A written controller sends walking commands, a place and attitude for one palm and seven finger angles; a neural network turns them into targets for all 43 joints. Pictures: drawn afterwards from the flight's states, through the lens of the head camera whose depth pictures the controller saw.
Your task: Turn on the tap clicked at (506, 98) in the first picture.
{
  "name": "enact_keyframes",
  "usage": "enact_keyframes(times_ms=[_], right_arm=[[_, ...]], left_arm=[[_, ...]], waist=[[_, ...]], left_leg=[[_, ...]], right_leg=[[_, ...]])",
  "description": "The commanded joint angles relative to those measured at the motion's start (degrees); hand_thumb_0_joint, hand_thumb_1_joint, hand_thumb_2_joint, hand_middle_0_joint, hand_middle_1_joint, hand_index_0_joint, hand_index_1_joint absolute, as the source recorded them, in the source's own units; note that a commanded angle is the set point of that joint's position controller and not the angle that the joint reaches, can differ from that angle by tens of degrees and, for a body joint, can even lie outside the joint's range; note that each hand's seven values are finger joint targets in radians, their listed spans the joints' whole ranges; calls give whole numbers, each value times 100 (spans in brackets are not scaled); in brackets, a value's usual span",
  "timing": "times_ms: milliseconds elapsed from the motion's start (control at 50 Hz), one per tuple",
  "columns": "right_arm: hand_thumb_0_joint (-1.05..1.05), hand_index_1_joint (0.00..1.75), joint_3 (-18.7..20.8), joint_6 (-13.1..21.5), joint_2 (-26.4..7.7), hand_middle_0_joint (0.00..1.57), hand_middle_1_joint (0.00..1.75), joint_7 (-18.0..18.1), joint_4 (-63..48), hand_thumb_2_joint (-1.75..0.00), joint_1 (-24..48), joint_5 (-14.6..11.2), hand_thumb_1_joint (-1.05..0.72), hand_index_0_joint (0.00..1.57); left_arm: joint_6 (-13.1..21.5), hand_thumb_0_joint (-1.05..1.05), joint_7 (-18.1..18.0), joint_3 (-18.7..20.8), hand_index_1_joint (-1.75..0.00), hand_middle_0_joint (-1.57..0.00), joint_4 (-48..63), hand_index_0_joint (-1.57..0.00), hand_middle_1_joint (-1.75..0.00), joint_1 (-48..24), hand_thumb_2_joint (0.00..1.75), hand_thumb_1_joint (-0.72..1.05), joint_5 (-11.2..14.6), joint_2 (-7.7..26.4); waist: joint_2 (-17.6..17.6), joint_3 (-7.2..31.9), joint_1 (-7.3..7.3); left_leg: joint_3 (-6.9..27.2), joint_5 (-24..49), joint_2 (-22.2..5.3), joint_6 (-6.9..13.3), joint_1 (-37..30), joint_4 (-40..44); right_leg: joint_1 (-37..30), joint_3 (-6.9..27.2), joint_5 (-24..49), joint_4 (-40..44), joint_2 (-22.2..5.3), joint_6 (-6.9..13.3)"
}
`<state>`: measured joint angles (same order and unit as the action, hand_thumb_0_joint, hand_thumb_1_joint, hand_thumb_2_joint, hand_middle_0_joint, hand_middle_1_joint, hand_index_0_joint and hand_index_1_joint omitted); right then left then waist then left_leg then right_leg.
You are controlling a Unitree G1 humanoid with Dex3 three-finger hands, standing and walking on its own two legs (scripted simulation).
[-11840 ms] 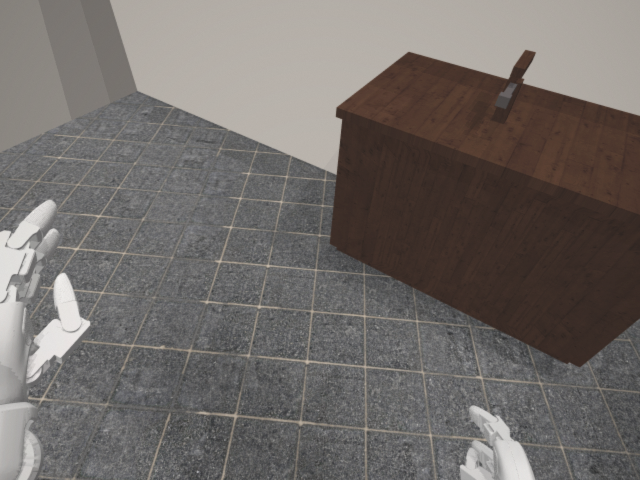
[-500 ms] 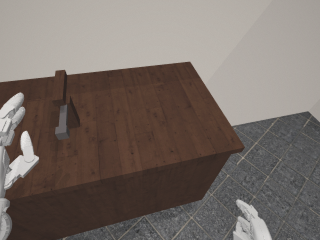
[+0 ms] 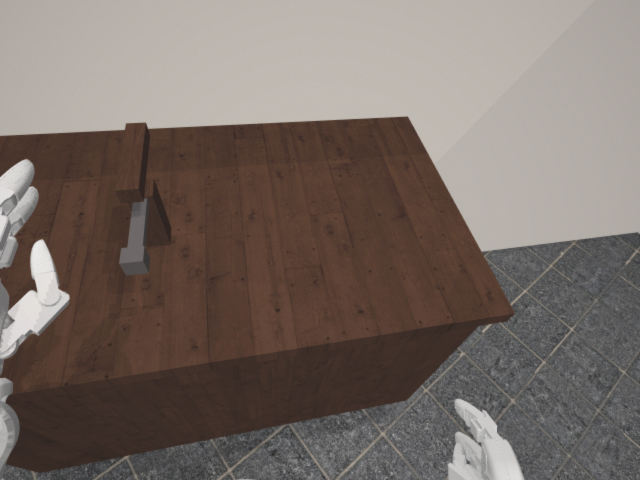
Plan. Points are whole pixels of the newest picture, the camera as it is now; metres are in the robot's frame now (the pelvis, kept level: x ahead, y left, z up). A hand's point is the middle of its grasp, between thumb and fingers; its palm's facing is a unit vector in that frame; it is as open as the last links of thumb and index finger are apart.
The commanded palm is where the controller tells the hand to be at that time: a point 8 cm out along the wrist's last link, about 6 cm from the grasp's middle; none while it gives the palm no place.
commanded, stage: come to a stop and stand still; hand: left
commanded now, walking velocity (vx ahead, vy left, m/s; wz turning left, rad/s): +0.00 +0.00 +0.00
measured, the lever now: (135, 260) +0.34 +0.29 +0.03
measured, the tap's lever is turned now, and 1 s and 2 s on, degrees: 0 0 0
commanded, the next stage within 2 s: look again from close up in 0.46 s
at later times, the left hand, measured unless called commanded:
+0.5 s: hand (82, 285) +0.23 +0.25 +0.16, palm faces +0.39 -0.85 -0.35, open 7.4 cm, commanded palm +0.18 +0.28 +0.18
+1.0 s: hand (76, 311) +0.21 +0.25 +0.16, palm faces +0.37 -0.85 -0.37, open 7.4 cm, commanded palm +0.15 +0.28 +0.18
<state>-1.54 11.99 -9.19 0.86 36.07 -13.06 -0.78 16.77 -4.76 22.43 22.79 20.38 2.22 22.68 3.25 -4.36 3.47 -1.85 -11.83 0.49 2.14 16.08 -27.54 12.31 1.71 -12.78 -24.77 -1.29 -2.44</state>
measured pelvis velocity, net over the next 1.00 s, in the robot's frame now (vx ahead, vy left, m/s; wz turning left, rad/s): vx -0.01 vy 0.00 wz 0.00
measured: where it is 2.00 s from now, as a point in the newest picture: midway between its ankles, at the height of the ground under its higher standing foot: outside the picture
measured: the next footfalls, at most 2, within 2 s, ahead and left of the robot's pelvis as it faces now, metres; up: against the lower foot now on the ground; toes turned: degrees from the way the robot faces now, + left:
none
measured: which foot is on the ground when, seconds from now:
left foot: down 0.00-1.00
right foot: down 0.00-1.00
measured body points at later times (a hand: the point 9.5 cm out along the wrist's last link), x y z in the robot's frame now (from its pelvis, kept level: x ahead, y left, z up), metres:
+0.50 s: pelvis +0.02 +0.00 +0.00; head +0.05 +0.03 +0.45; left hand +0.21 +0.30 +0.18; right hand +0.21 -0.22 -0.06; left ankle +0.03 +0.09 -0.74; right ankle +0.00 -0.15 -0.74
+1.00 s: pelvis -0.01 +0.00 +0.00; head +0.02 +0.02 +0.45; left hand +0.19 +0.29 +0.18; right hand +0.17 -0.23 -0.07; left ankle +0.03 +0.09 -0.74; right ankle +0.00 -0.15 -0.74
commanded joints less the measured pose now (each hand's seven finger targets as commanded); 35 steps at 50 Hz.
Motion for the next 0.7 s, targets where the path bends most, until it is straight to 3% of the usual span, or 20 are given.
enact_keyframes(times_ms=[0, 60, 120, 140, 160, 240, 260, 340, 360, 440, 460, 540, 560, 640, 680], right_arm=[[0, 30, 378, 415, -888, 20, 30, 53, -908, -90, 506, 4, -90, 20], [0, 30, 355, 325, -883, 20, 30, -6, -926, -90, 569, 15, -90, 20], [0, 30, 404, 169, -893, 20, 30, 5, -1014, -90, 575, 3, -90, 20], [0, 30, 373, 110, -863, 20, 30, 24, -1033, -90, 659, -15, -90, 20], [0, 30, 353, 33, -855, 20, 30, 36, -1061, -90, 627, 17, -90, 20], [0, 30, 360, -81, -850, 20, 30, 109, -1159, -90, 709, -34, -90, 20], [0, 30, 345, -110, -881, 20, 30, 121, -1161, -90, 664, 3, -90, 20], [0, 30, 330, -102, -874, 20, 30, 176, -1183, -90, 759, -38, -90, 20], [0, 30, 332, -122, -922, 20, 30, 178, -1134, -90, 684, 5, -90, 20], [0, 30, 354, -123, -907, 20, 30, 204, -1142, -90, 778, -36, -90, 20], [0, 30, 336, -155, -926, 20, 30, 203, -1120, -90, 719, 5, -90, 20], [0, 30, 348, -165, -910, 20, 30, 219, -1136, -90, 817, -28, -90, 20], [0, 30, 328, -197, -914, 20, 30, 215, -1118, -90, 759, 7, -90, 20], [0, 30, 342, -194, -897, 20, 30, 212, -1160, -90, 815, -35, -90, 20], [0, 30, 353, -212, -908, 20, 30, 193, -1180, -90, 759, -25, -90, 20]], left_arm=[[373, 0, -127, 214, -30, -20, 1660, -20, -30, -692, 90, 90, 31, 712], [274, 0, -131, 157, -30, -20, 1658, -20, -30, -237, 90, 90, 28, 621], [210, 0, -151, 441, -30, -20, 1721, -20, -30, 104, 90, 90, 56, 809], [162, 0, -186, 713, -30, -20, 1688, -20, -30, 289, 90, 90, 66, 1039], [152, 0, -141, 574, -30, -20, 1560, -20, -30, 383, 90, 90, 121, 834], [119, 0, -158, 774, -30, -20, 1841, -20, -30, 360, 90, 90, 163, 1024], [104, 0, -128, 632, -30, -20, 1715, -20, -30, 388, 90, 90, 199, 879], [20, 0, -184, 478, -30, -20, 1815, -20, -30, 124, 90, 90, 159, 832], [17, 0, -165, 339, -30, -20, 1661, -20, -30, 139, 90, 90, 157, 692], [-46, 0, -229, 397, -30, -20, 1700, -20, -30, -22, 90, 90, 102, 812], [-50, 0, -201, 233, -30, -20, 1514, -20, -30, -18, 90, 90, 116, 635], [-53, 0, -246, 426, -30, -20, 1662, -20, -30, -128, 90, 90, 77, 867], [-47, 0, -217, 330, -30, -20, 1504, -20, -30, -49, 90, 90, 99, 726], [-54, 0, -227, 458, -30, -20, 1540, -20, -30, 48, 90, 90, 98, 845], [-48, 0, -190, 337, -30, -20, 1453, -20, -30, 55, 90, 90, 96, 710]], waist=[[-984, 1360, -157], [-873, 1442, -160], [-683, 1489, -169], [-710, 1485, -158], [-561, 1445, -180], [-794, 1486, -207], [-761, 1434, -215], [-912, 1293, -211], [-830, 1292, -218], [-652, 1259, -208], [-607, 1185, -223], [-741, 1124, -211], [-673, 1091, -210], [-691, 971, -216], [-637, 903, -224]], left_leg=[[399, 1142, -420, -104, -863, 497], [381, 1939, -475, -165, -926, 403], [377, 2185, -516, -202, -889, 322], [349, 2367, -498, -231, -926, 323], [330, 2263, -490, -212, -809, 353], [289, 2358, -499, -216, -923, 338], [286, 2251, -504, -194, -853, 396], [246, 1824, -522, -190, -847, 460], [253, 1638, -495, -167, -757, 506], [265, 1249, -464, -152, -801, 527], [247, 1080, -427, -139, -717, 567], [306, 792, -413, -144, -635, 653], [293, 686, -392, -132, -538, 693], [311, 215, -394, -139, -427, 779], [327, -36, -389, -127, -328, 840]], right_leg=[[-410, 135, 1275, 180, -69, 300], [-482, -14, 1562, 142, -37, 271], [-580, 13, 1803, 142, -63, 281], [-600, -52, 1940, 160, -56, 272], [-629, -95, 1926, 204, -59, 264], [-663, -75, 2099, 206, -72, 278], [-646, -115, 1998, 249, -65, 257], [-577, -68, 1811, 314, -88, 244], [-581, -99, 1708, 356, -54, 238], [-545, -1, 1640, 439, -88, 245], [-493, -15, 1523, 505, -70, 243], [-516, 25, 1307, 533, -71, 260], [-536, -29, 1208, 568, -48, 248], [-473, 18, 897, 636, -55, 258], [-449, 39, 720, 676, -24, 265]])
